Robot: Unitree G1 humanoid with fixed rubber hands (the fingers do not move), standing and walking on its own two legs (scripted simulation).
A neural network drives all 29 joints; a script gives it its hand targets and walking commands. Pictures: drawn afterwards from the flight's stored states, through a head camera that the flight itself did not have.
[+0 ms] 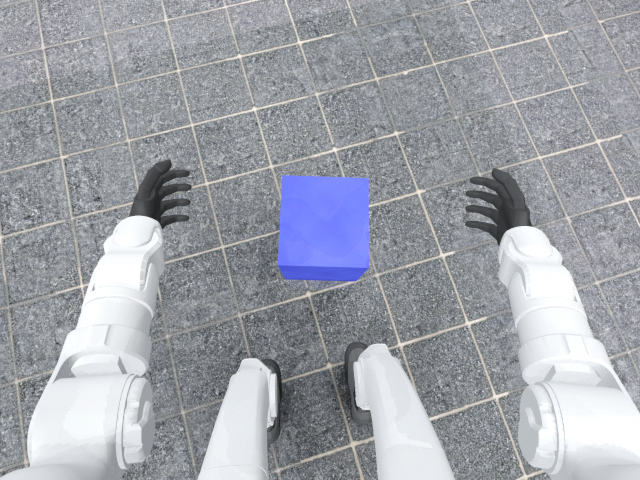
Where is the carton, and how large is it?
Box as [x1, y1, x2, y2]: [278, 175, 368, 280]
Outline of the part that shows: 282,175 278,266 284,277 290,279 356,280 368,267 368,178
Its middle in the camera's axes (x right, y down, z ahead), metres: +0.01 -0.01 +0.98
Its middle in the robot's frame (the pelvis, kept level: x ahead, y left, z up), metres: +0.51 -0.04 -0.56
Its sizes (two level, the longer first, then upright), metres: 0.210 0.200 0.250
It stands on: the floor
